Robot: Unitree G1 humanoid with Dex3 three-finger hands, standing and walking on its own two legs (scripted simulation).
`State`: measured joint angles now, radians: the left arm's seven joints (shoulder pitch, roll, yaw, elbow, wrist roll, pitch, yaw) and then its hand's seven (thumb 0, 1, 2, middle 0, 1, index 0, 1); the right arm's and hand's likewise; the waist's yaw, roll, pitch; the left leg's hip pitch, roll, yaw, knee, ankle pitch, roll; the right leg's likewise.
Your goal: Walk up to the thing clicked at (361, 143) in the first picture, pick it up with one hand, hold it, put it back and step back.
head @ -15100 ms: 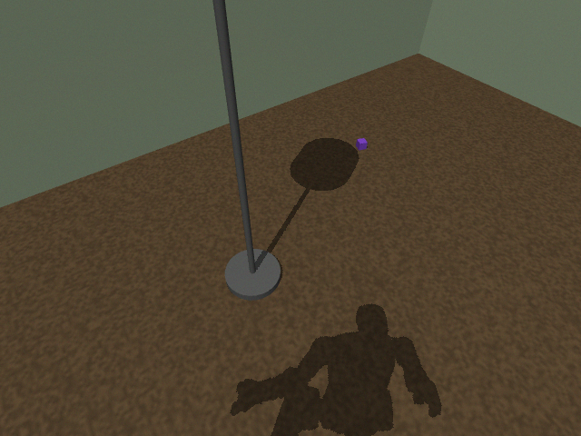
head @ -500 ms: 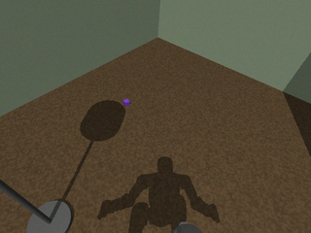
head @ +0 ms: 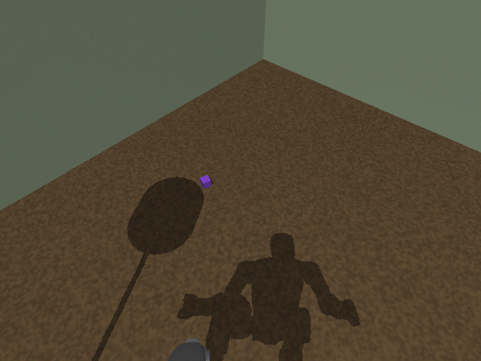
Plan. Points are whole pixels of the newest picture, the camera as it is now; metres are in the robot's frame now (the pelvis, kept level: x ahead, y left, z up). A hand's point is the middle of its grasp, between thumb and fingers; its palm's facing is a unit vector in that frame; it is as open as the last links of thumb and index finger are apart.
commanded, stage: walk up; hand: left
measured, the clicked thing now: (205, 181) +1.08 +0.24 -0.75
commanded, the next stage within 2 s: none
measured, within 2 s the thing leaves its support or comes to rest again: neither
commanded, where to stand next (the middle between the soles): +0.69 -0.01 m, yaw +0 degrees
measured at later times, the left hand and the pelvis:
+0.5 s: hand (122, 275) +0.31 +0.28 -0.14, palm faces -0.10 -0.93 -0.36, open 7.4 cm; pelvis +0.23 +0.00 -0.01, yaw -1 degrees
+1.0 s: hand (139, 227) +0.44 +0.28 -0.17, palm faces -0.02 -0.93 -0.36, open 7.4 cm; pelvis +0.42 +0.01 -0.02, yaw +1 degrees
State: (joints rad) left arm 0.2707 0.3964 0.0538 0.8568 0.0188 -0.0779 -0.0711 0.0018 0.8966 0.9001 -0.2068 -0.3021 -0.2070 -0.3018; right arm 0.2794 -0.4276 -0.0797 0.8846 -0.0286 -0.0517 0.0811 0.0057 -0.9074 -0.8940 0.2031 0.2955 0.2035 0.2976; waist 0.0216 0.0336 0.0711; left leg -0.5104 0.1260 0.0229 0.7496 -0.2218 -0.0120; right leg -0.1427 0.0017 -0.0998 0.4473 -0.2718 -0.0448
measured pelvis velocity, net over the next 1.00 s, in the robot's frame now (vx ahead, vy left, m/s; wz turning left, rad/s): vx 0.42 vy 0.01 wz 0.01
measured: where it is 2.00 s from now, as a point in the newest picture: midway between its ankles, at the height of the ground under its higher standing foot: (253, 259)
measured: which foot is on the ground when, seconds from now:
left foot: up 0.00-0.10, down 0.12-0.56, up 0.58-0.94, down 0.96-1.00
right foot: down 0.00-0.14, up 0.16-0.52, down 0.54-0.98, up 1.00-1.00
